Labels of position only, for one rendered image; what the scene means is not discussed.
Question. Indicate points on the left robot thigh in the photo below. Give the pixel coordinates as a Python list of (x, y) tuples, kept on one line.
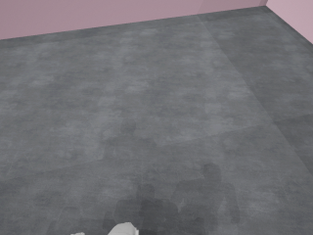
[(124, 229)]

